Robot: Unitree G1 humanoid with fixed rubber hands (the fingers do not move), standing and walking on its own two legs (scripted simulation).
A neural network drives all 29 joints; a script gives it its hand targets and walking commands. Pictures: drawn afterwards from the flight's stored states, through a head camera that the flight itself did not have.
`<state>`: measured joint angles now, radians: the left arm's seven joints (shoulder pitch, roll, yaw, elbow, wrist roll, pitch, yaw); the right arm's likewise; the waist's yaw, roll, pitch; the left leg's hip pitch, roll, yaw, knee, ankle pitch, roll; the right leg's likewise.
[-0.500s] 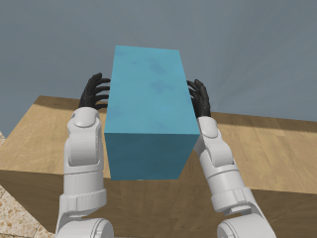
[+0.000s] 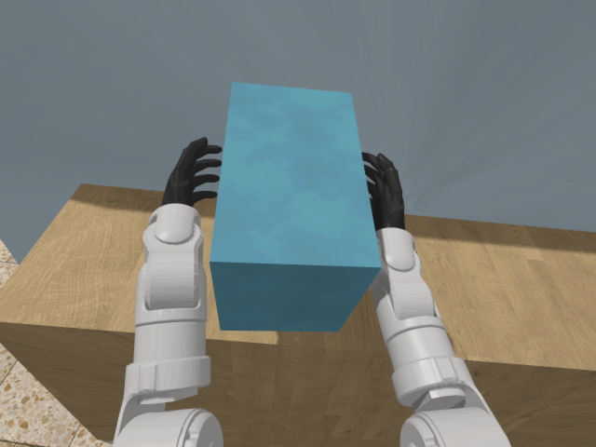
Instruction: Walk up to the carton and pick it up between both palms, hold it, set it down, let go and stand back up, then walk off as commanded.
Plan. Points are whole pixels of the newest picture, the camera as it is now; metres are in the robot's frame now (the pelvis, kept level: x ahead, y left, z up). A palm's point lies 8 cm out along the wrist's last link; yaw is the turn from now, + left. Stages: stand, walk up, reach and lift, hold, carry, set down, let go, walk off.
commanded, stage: set down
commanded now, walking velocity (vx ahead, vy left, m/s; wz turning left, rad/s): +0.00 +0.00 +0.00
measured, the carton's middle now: (286, 210) +0.40 +0.00 +0.14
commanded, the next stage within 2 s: none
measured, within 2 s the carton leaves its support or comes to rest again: neither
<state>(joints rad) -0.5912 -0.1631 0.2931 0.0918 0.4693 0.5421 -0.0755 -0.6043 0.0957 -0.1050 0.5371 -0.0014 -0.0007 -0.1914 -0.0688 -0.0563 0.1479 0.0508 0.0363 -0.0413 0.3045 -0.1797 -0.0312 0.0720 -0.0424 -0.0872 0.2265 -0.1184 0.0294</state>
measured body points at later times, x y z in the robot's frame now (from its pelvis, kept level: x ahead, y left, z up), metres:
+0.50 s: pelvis +0.02 -0.01 +0.00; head +0.03 +0.02 +0.45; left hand +0.41 +0.11 +0.12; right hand +0.40 -0.15 +0.12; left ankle +0.01 +0.14 -0.75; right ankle +0.02 -0.14 -0.75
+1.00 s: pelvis +0.02 -0.01 +0.00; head +0.04 +0.01 +0.45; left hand +0.42 +0.10 +0.09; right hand +0.42 -0.16 +0.10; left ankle +0.01 +0.14 -0.75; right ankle +0.02 -0.14 -0.75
